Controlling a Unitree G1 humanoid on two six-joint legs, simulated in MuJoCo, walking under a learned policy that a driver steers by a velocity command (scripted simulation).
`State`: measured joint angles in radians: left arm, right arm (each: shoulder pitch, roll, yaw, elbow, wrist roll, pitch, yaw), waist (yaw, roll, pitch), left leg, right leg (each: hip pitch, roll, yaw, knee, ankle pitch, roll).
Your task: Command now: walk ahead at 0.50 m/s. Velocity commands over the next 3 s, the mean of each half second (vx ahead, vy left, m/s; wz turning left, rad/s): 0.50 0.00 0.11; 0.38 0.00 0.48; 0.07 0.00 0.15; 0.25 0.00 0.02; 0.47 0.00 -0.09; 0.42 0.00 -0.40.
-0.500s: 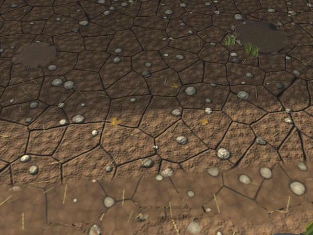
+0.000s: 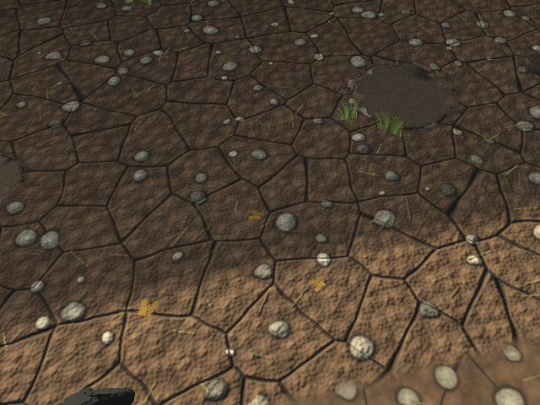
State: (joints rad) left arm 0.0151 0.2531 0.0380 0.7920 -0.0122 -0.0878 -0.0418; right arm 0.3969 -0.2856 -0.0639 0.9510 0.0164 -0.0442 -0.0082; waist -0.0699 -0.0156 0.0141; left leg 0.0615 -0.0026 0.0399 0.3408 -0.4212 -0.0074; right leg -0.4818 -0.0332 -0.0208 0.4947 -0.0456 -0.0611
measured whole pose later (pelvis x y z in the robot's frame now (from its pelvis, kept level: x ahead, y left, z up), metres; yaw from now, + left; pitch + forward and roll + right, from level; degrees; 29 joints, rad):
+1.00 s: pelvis +0.54 +0.05 +0.01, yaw +21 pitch +2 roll +1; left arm 0.02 0.28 0.05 0.76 0.02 -0.10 -0.01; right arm 0.32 -0.30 -0.08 0.78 0.01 -0.01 -0.04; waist -0.06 -0.04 0.02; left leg -0.15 -0.13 -0.18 0.51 -0.38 0.06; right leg -0.49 0.01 0.07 0.46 0.07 0.02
